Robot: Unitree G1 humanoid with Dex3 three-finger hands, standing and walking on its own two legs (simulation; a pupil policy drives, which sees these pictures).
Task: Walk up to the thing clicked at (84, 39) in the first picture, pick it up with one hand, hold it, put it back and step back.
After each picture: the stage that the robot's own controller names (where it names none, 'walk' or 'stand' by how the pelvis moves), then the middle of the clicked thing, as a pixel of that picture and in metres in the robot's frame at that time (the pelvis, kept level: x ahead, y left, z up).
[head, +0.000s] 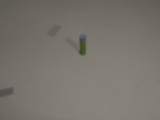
stand; (82, 45) +1.28 +0.04 -0.66
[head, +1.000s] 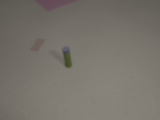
walk; (67, 57) +1.14 +0.26 -0.64
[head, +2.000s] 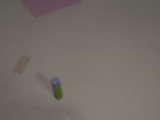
walk; (57, 89) +0.70 +0.28 -0.64
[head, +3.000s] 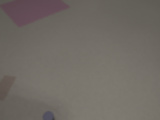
walk; out of the picture +0.42 +0.21 -0.64
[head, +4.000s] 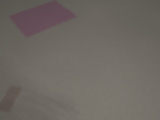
stand; out of the picture +0.35 +0.22 -0.65
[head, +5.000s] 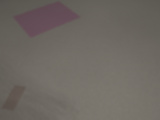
stand; out of the picture +0.37 +0.21 -0.66
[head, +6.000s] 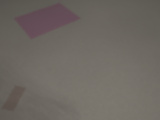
stand; out of the picture +0.38 +0.22 -0.66
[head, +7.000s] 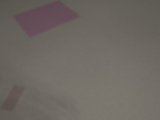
stand; out of the picture +0.36 +0.22 -0.66
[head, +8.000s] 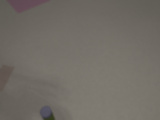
go down; (48, 116) +0.39 +0.22 -0.62
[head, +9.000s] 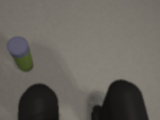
go down; (22, 57) +0.46 +0.23 -0.24
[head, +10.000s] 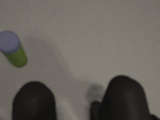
close in; (14, 52) +0.45 +0.23 -0.22
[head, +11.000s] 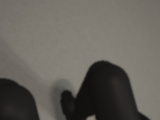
close in; out of the picture +0.45 +0.27 -0.16
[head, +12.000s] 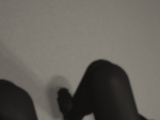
lift; out of the picture +0.44 +0.28 -0.16
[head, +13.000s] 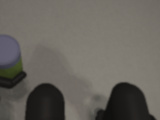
lift; (9, 65) +0.36 +0.25 -0.04
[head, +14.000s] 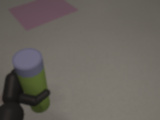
hold; (35, 85) +0.32 +0.17 +0.08
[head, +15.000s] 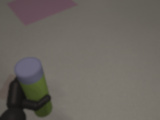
hold; (37, 91) +0.32 +0.17 +0.03
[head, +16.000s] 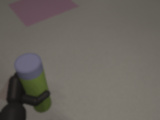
crouch; (36, 87) +0.33 +0.17 +0.03
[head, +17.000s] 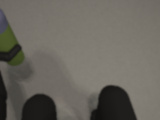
crouch; (4, 42) +0.47 +0.21 -0.05
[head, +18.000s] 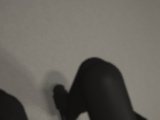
lower; out of the picture +0.47 +0.28 -0.17
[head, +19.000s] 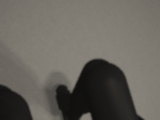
lower; out of the picture +0.47 +0.29 -0.17
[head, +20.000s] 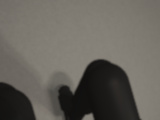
lower; out of the picture +0.46 +0.29 -0.17
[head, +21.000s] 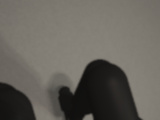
lower; out of the picture +0.46 +0.28 -0.17
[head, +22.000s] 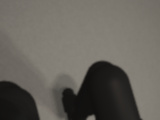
loosen; out of the picture +0.45 +0.25 -0.16
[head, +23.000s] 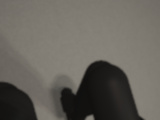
withdraw; out of the picture +0.44 +0.26 -0.17
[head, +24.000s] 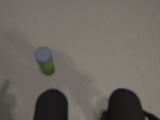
walk; (46, 63) +0.47 +0.19 -0.31
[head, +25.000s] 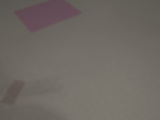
stand; out of the picture +0.39 +0.17 -0.59
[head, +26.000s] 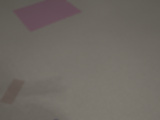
stand; out of the picture +0.39 +0.18 -0.60
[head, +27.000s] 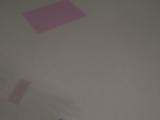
stand; out of the picture +0.40 +0.17 -0.63
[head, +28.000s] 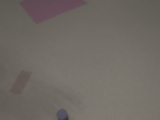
walk; out of the picture +0.42 +0.17 -0.64
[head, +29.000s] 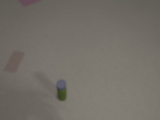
walk; (61, 91) +0.58 +0.14 -0.64
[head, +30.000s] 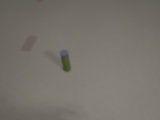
walk; (65, 61) +0.92 +0.24 -0.63
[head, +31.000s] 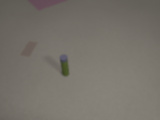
stand; (64, 66) +0.97 +0.20 -0.64
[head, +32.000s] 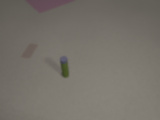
stand; (64, 67) +0.99 +0.21 -0.66
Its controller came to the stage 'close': yes
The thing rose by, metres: 0.69
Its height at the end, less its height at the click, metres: +0.00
